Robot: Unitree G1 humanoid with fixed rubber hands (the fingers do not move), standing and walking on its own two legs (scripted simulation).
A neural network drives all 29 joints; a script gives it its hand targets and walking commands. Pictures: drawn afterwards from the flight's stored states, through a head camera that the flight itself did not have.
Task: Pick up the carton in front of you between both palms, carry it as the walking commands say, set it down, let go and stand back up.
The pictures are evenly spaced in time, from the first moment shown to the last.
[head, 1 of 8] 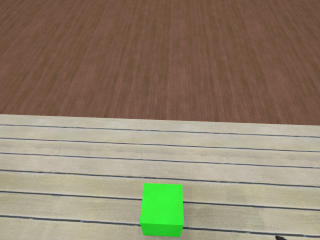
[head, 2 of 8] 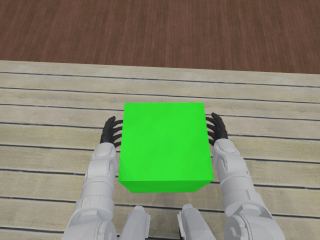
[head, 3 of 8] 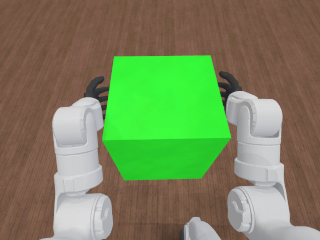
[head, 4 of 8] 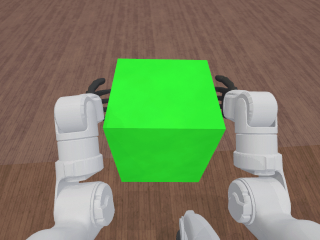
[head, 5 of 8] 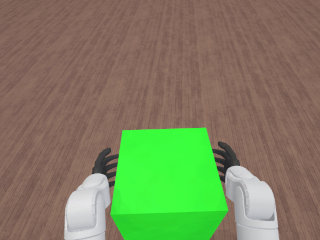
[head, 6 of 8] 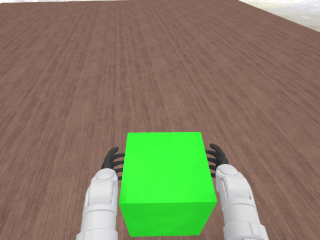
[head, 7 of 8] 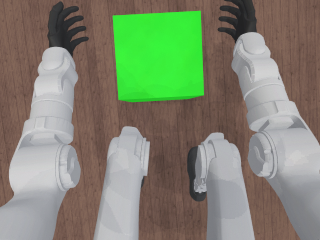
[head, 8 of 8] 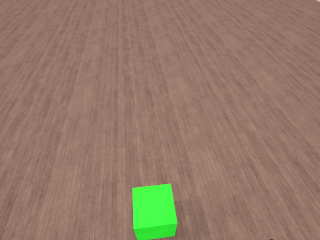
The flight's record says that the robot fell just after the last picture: no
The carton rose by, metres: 1.15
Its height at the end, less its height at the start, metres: +0.41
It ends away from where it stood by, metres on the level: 6.82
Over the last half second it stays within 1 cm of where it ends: yes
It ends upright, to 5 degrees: yes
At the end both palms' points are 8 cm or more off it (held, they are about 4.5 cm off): yes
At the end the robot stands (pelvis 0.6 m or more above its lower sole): yes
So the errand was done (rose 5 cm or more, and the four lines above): yes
